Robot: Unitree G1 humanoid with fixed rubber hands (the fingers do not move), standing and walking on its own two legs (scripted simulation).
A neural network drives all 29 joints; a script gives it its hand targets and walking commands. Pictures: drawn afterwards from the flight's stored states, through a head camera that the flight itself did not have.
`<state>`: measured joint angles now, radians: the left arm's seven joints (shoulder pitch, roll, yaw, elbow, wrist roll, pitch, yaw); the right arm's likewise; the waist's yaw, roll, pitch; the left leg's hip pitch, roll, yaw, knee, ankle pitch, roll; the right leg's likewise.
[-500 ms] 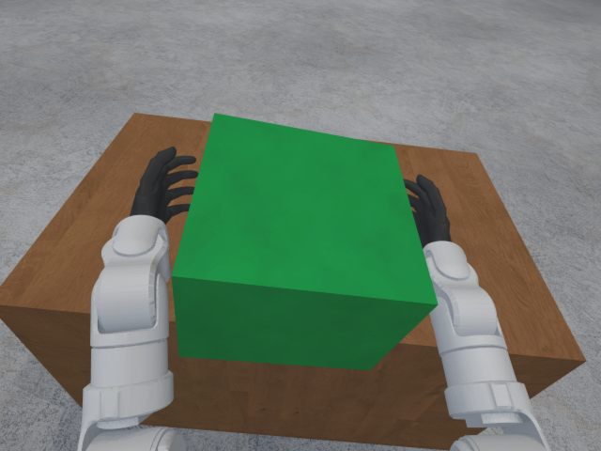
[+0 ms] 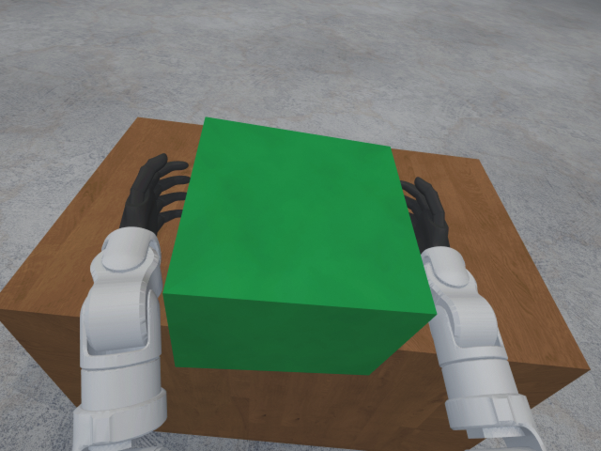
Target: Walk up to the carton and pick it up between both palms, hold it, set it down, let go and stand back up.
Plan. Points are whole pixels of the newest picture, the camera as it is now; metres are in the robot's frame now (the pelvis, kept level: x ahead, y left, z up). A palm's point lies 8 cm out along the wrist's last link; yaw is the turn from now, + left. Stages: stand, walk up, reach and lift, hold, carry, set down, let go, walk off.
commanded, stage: hold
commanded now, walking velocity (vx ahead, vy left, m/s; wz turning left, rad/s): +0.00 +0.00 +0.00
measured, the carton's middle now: (289, 249) +0.35 +0.01 +0.12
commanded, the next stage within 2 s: none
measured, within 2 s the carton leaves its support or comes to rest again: neither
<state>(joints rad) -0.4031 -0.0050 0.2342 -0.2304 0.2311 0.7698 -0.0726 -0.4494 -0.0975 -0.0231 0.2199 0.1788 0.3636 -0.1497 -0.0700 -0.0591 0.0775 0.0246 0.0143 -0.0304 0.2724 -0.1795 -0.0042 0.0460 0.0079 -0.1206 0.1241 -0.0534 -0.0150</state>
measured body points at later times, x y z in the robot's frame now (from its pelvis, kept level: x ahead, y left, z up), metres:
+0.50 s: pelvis -0.01 +0.00 +0.00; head -0.02 +0.03 +0.45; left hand +0.35 +0.17 +0.17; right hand +0.35 -0.18 +0.15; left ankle -0.01 +0.12 -0.75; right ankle +0.02 -0.11 -0.75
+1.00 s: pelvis +0.00 +0.00 +0.00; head -0.02 +0.03 +0.45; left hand +0.35 +0.17 +0.17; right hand +0.35 -0.17 +0.15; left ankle -0.01 +0.12 -0.75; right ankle +0.02 -0.11 -0.75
